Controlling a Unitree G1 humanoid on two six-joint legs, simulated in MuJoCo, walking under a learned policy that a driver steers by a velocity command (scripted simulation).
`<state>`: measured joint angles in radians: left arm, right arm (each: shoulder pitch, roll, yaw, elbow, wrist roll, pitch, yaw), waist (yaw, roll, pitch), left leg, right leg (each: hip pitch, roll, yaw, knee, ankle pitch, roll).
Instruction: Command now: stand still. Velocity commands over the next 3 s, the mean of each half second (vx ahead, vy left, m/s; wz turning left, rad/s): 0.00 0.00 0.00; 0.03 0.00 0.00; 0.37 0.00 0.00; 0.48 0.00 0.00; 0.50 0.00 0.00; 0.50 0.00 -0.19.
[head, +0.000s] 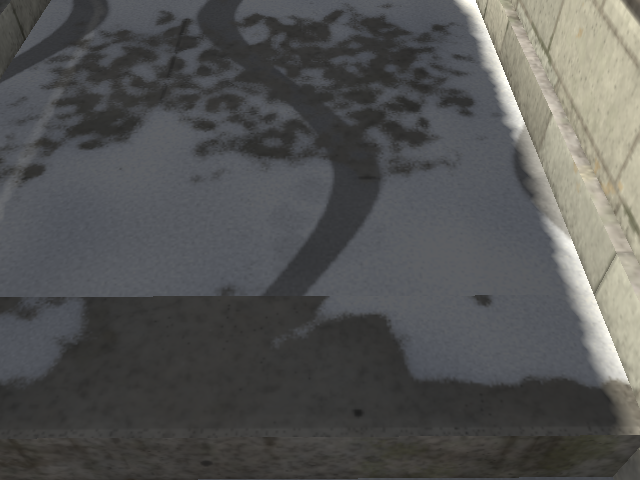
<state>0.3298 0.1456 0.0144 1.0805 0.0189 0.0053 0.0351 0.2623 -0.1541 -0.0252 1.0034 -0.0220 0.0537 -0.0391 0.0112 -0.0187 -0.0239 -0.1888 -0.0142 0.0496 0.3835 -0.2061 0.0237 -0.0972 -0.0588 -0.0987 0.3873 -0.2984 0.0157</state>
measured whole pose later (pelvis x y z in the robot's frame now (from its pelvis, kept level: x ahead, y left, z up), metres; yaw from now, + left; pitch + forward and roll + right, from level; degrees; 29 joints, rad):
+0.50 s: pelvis +0.00 +0.00 +0.00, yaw +0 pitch +1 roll +0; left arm 0.40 0.13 0.00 1.07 0.01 0.00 0.04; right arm 0.32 -0.15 -0.01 1.01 -0.01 0.04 -0.04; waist 0.00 -0.01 -0.02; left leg -0.23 0.00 0.04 0.44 -0.22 0.02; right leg -0.13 -0.05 -0.10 0.42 -0.31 0.01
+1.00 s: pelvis +0.00 +0.00 -0.01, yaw +0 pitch +2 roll +0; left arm 0.43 0.16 0.01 1.04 0.00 0.00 0.05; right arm 0.35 -0.17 -0.03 1.00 0.00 0.04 -0.04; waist 0.00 -0.02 -0.04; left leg -0.27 -0.01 0.03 0.51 -0.30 0.06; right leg -0.16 -0.04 -0.07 0.50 -0.40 -0.03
